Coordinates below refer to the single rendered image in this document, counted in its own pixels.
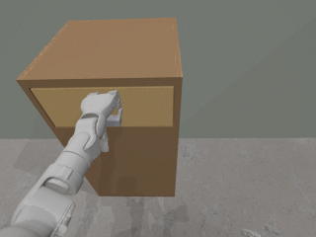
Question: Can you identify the cabinet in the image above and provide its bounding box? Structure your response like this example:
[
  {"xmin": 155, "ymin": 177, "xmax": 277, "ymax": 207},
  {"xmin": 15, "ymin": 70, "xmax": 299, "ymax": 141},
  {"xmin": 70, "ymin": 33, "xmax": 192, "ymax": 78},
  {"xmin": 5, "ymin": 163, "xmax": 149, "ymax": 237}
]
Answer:
[{"xmin": 16, "ymin": 17, "xmax": 183, "ymax": 198}]

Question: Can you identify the robot left upper arm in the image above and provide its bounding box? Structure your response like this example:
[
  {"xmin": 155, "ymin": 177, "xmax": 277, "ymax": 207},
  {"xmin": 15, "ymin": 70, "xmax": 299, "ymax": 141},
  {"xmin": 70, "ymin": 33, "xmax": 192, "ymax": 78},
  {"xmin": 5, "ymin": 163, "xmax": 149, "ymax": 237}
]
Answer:
[{"xmin": 0, "ymin": 186, "xmax": 76, "ymax": 237}]

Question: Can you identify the drawer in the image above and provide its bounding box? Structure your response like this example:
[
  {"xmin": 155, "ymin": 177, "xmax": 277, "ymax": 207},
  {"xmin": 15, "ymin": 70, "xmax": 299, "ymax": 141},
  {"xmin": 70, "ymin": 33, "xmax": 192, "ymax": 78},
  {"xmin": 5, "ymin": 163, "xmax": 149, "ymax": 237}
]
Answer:
[{"xmin": 31, "ymin": 86, "xmax": 174, "ymax": 127}]

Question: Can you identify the robot left forearm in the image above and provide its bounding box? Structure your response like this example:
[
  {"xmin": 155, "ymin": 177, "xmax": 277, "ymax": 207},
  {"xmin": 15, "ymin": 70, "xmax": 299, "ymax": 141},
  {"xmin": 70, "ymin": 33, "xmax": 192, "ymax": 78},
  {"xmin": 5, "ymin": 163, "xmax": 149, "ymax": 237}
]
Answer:
[{"xmin": 10, "ymin": 111, "xmax": 107, "ymax": 226}]

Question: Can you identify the robot left hand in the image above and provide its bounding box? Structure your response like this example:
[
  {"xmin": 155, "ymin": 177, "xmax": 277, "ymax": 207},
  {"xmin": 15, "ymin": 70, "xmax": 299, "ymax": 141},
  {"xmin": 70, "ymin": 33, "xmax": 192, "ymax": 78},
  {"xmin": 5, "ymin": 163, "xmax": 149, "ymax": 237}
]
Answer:
[{"xmin": 80, "ymin": 90, "xmax": 121, "ymax": 152}]

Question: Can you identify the handle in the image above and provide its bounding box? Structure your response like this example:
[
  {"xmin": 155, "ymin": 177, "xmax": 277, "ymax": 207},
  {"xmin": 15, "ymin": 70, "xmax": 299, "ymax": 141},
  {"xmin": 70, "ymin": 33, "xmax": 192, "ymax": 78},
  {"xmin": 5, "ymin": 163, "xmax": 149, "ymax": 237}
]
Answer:
[{"xmin": 106, "ymin": 108, "xmax": 122, "ymax": 126}]

